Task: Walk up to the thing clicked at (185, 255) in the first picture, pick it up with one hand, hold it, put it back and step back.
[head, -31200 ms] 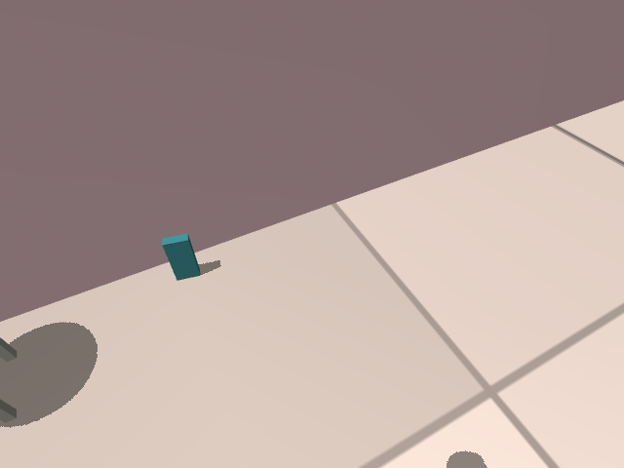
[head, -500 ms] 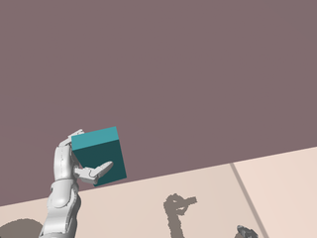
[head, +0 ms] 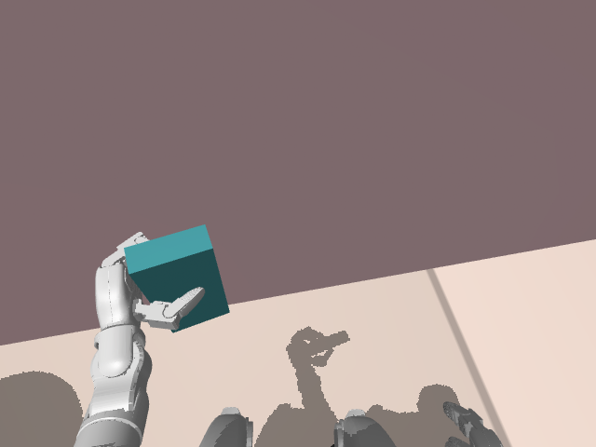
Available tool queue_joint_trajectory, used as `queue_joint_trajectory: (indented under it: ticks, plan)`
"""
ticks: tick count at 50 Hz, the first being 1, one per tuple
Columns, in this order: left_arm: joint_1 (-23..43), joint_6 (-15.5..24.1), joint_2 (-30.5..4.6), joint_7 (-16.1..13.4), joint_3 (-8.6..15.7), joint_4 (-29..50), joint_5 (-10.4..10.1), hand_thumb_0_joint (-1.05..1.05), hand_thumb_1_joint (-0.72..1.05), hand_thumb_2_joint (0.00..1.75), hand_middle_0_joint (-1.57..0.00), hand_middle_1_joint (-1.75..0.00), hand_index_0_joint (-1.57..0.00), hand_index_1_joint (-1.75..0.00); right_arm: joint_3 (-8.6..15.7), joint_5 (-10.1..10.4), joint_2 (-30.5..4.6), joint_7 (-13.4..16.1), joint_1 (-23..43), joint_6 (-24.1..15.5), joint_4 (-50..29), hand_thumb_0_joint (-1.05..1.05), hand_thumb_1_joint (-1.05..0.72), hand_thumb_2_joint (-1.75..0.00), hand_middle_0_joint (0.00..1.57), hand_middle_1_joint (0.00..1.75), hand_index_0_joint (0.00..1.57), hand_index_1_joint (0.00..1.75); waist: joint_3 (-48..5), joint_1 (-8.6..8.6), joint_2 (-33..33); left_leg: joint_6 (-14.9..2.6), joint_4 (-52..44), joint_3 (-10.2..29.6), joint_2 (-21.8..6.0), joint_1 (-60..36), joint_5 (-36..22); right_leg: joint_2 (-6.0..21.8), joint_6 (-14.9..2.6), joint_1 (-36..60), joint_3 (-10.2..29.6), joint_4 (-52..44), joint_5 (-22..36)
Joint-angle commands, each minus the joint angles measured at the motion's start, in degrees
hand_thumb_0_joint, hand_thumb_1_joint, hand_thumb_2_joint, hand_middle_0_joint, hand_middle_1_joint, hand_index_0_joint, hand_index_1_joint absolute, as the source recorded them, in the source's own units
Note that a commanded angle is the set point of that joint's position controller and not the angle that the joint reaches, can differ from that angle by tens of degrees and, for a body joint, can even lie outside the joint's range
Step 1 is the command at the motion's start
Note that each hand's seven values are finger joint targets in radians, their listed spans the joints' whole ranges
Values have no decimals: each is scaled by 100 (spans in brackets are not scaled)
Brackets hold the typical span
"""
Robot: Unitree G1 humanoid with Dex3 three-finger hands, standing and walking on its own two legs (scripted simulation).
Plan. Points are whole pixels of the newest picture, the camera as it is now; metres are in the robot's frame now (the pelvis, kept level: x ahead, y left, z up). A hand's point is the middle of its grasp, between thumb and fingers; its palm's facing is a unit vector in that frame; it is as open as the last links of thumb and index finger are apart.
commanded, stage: crouch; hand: left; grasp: from the side
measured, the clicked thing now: (186, 286) +0.35 +0.16 -0.03
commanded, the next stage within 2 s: lower in 1.46 s
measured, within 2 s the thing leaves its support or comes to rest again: neither
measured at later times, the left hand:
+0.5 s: hand (180, 309) +0.39 +0.23 -0.26, palm faces +0.32 -0.95 -0.06, open 8.3 cm
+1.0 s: hand (188, 324) +0.40 +0.24 -0.40, palm faces +0.29 -0.95 -0.05, open 8.3 cm
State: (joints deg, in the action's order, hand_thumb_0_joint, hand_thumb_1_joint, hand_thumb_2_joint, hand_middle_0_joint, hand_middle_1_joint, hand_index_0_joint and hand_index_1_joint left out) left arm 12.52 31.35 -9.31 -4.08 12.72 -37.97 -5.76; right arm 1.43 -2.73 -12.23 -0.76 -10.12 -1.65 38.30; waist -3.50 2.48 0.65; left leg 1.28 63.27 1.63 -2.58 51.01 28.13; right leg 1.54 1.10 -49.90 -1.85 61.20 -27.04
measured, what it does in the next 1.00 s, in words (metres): lowers itself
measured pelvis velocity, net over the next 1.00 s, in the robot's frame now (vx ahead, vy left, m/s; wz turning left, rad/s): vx -0.08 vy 0.01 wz -0.08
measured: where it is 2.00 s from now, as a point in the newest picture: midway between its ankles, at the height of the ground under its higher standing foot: outside the picture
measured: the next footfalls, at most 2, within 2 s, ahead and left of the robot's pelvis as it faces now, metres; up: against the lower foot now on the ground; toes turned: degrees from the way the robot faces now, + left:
none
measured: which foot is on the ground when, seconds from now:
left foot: down 0.00-1.00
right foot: down 0.00-1.00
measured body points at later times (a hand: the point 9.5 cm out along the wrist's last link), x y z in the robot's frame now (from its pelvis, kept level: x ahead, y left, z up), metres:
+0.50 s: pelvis -0.05 +0.00 -0.21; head +0.15 +0.03 +0.20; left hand +0.37 +0.28 -0.25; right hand +0.07 -0.26 -0.34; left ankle +0.02 +0.13 -0.66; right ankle +0.02 -0.13 -0.66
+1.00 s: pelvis -0.08 +0.01 -0.34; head +0.14 +0.05 +0.05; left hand +0.38 +0.29 -0.39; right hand -0.01 -0.27 -0.45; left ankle +0.02 +0.13 -0.66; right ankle +0.02 -0.13 -0.66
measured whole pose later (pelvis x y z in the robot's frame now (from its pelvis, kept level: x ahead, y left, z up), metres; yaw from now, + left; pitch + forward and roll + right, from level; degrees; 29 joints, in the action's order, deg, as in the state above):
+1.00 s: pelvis -0.08 +0.01 -0.34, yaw -5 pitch +31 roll -6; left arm 40.2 43.8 -28.9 2.8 33.0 -67.9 -2.6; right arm -4.7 -7.7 -15.8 -4.9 -4.8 1.3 42.5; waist -2.8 10.4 1.7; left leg 1.8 133.6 7.8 -0.9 125.1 39.3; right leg 0.7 2.2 -122.5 -2.5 129.1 -37.3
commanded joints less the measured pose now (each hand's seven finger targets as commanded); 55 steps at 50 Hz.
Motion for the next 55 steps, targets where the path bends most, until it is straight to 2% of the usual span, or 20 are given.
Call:
queue_joint_trajectory:
  ticks: [1,3,4,6,7,9,10,11,14,16,17,19,21,24,27,34,37,41,45,55]
  plan:
    - [2073,1276,-896,24,463,971,-132,0,17,128,-138,-148,-140,-148,297,-72,-872,-52,-116,-214,-454,0,-89,-90,20,30,20,30,-2823,70,-414,-129,408,41,215,-335,-1342,-153,-219,-261,-20,458,1372]
    - [2225,1530,-993,58,515,782,-133,0,16,127,-136,-146,-138,-146,281,-106,-928,-101,-92,-210,-422,0,-89,-90,20,30,20,30,-3066,65,-580,-109,797,104,225,39,-1287,-169,-252,-791,-47,921,1220]
    - [2221,1621,-1212,54,730,703,-146,0,14,128,-137,-147,-138,-147,270,-117,-968,-111,-100,-202,-410,0,-90,-90,20,30,20,30,-3272,-9,-578,-122,973,107,228,287,-1207,-169,-255,-888,-27,1085,1133]
    - [2535,1762,-1135,67,589,694,-136,0,13,129,-137,-146,-138,-147,280,-151,-1027,-146,-82,-184,-409,0,-90,-90,20,30,20,30,-3537,76,-755,-90,1221,168,213,458,-1092,-190,-291,-1433,-59,1457,939]
    - [2729,1824,-1331,45,778,663,-171,0,13,128,-136,-146,-137,-147,274,-162,-1058,-153,-93,-166,-389,0,-90,-90,20,30,20,30,-3642,42,-824,-92,1380,143,214,612,-1008,-178,-285,-1506,-14,1567,876]
    - [2676,1855,-1361,55,841,453,-201,0,11,129,-136,-146,-137,-147,271,-164,-1108,-183,-82,-139,-367,0,-91,-91,20,30,20,30,-3899,40,-736,-99,1700,153,209,914,-1132,-189,-285,-1706,-23,1893,986]
    - [2959,1890,-1629,55,972,558,-181,0,12,129,-136,-146,-137,-147,271,-165,-1140,-199,-123,-113,-335,0,-91,-91,20,30,20,30,-4105,86,-742,-122,1900,142,208,1075,-1183,-186,-268,-1747,30,2005,1068]
    - [3044,1896,-1543,94,939,483,-184,0,12,129,-136,-146,-137,-147,273,-192,-1137,-203,-141,-102,-315,0,-92,-91,20,30,20,30,-4216,143,-832,-126,2087,147,210,1144,-1274,-182,-268,-1931,39,2159,1153]
    - [3369,1876,-1697,173,1008,184,-156,0,14,131,-136,-146,-136,-148,293,-208,-1211,-227,-214,-70,-191,0,-92,-91,20,30,20,30,-4342,316,-694,-158,2562,180,205,1615,-1235,-198,-250,-2319,28,2524,1171]
    - [3484,1902,-1991,177,1291,-20,-149,0,16,131,-135,-146,-135,-147,269,-227,-1233,-260,-251,-49,-145,0,-93,-91,20,30,20,30,-4484,269,-656,-167,2828,169,218,2024,-1147,-195,-246,-2432,35,2798,1098]
    - [3569,1903,-1925,231,1195,-177,-140,0,14,131,-134,-146,-135,-147,251,-241,-1217,-276,-237,-38,-105,0,-93,-91,20,30,20,30,-4453,313,-678,-180,3000,139,217,2203,-1066,-193,-227,-2546,78,2881,1043]
    - [3627,1911,-2160,273,1458,-525,-111,0,17,133,-134,-147,-135,-148,223,-266,-1248,-288,-267,-11,-43,0,-92,-91,20,30,20,30,-4485,303,-690,-184,3256,118,218,2484,-989,-185,-225,-2717,77,3112,951]
    - [3918,1943,-2224,307,1515,-711,-70,0,17,134,-135,-149,-136,-149,202,-297,-1275,-321,-264,1,-11,0,-92,-91,20,30,20,30,-4493,363,-809,-172,3470,130,231,2707,-786,-202,-260,-3178,-20,3434,710]
    - [4162,2001,-2700,339,1761,-944,54,0,15,137,-137,-151,-138,-153,165,-321,-1346,-348,-274,51,-8,0,-92,-91,20,30,20,30,-4541,339,-978,-122,3643,153,225,2978,-473,-222,-305,-3594,-139,3808,341]
    - [4508,2018,-2828,430,1820,-968,73,0,16,138,-137,-152,-138,-153,114,-362,-1386,-361,-316,75,36,0,-93,-91,20,30,20,30,-4791,407,-1228,-119,4012,112,221,3107,-609,-212,-301,-3854,-157,4189,447]
    - [4670,1967,-3188,557,2043,-1166,101,0,8,131,-133,-147,-134,-148,48,-368,-1480,-343,-176,131,2,0,-93,-91,20,30,20,30,-4442,474,-1339,-126,4425,36,242,4010,547,-224,-292,-4464,-249,4673,-432]
    - [4876,1956,-3384,601,2155,-1127,89,0,12,130,-133,-146,-134,-147,7,-380,-1562,-322,-221,135,91,0,-93,-91,20,30,20,30,-4381,538,-1328,-136,4680,64,228,4183,481,-202,-280,-4703,-302,4941,-335]
    - [5200,1934,-3398,656,2042,-1136,125,0,13,129,-132,-145,-133,-145,-50,-411,-1620,-302,-229,167,121,0,-92,-91,20,30,20,30,-4194,689,-1467,-132,4955,98,218,4396,581,-200,-281,-5040,-354,5213,-389]
    - [5018,1945,-3670,657,2275,-1296,114,0,12,128,-132,-144,-133,-144,-141,-471,-1678,-303,-208,190,135,0,-92,-91,20,30,20,30,-4213,629,-1389,-139,5216,99,224,4635,648,-226,-256,-5030,-413,5400,-433]
    - [4853,1908,-3835,746,2389,-1574,178,0,15,126,-131,-142,-132,-142,-344,-626,-1887,-354,-160,308,159,0,-92,-91,20,30,20,30,-3818,757,-1590,-103,5689,249,203,4907,320,-261,-265,-5403,-587,5937,-111]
